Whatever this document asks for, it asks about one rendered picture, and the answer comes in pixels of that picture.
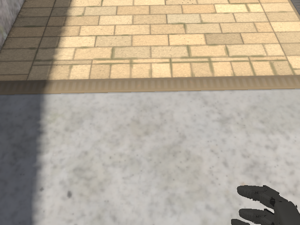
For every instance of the robot right hand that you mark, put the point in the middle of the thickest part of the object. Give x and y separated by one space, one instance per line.
285 212

